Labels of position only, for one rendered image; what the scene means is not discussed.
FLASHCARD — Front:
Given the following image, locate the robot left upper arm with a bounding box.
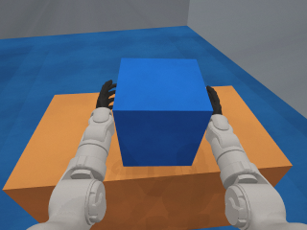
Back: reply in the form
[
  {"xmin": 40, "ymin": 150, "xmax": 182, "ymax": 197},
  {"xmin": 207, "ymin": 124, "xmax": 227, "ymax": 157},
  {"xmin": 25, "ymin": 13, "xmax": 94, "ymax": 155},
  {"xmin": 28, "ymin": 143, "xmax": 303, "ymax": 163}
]
[{"xmin": 26, "ymin": 178, "xmax": 106, "ymax": 230}]

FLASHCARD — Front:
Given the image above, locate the left robot hand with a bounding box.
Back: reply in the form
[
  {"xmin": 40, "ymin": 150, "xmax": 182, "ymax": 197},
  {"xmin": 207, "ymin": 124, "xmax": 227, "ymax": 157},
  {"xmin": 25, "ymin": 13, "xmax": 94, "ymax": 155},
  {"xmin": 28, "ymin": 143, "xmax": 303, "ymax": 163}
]
[{"xmin": 96, "ymin": 80, "xmax": 117, "ymax": 110}]

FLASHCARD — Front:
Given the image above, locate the robot left forearm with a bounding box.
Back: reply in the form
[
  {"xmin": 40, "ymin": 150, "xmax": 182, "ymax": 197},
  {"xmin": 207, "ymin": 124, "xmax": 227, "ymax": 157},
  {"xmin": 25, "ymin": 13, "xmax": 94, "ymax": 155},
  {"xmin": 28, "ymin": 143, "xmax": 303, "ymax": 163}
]
[{"xmin": 48, "ymin": 107, "xmax": 115, "ymax": 217}]

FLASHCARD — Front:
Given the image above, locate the robot right upper arm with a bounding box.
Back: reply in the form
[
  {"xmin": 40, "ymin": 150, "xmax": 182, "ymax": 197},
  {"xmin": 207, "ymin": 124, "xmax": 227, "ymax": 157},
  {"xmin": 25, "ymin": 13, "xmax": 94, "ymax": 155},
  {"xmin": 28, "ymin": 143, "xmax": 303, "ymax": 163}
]
[{"xmin": 224, "ymin": 183, "xmax": 307, "ymax": 230}]

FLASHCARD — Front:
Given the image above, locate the carton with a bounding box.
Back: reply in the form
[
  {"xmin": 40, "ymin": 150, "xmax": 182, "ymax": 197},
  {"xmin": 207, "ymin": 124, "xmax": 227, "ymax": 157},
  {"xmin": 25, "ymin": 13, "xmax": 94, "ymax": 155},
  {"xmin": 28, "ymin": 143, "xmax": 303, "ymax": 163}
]
[{"xmin": 112, "ymin": 57, "xmax": 214, "ymax": 167}]

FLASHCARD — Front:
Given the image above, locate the pedestal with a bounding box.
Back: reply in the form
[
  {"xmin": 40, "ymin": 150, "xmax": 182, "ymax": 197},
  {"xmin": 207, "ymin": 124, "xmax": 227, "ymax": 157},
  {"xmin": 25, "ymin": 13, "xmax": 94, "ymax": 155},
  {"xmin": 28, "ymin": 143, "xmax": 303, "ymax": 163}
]
[{"xmin": 3, "ymin": 85, "xmax": 293, "ymax": 230}]

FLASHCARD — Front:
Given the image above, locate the robot right forearm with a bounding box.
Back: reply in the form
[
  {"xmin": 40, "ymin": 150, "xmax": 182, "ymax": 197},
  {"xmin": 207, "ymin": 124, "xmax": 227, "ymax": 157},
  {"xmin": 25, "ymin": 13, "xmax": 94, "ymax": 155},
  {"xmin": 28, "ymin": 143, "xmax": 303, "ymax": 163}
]
[{"xmin": 205, "ymin": 114, "xmax": 286, "ymax": 217}]

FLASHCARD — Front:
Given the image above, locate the right robot hand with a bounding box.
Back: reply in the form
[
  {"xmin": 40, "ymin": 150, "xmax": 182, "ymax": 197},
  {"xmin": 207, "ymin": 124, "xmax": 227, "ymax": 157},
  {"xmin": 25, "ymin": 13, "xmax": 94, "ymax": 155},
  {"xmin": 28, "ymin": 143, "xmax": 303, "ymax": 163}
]
[{"xmin": 206, "ymin": 85, "xmax": 223, "ymax": 115}]

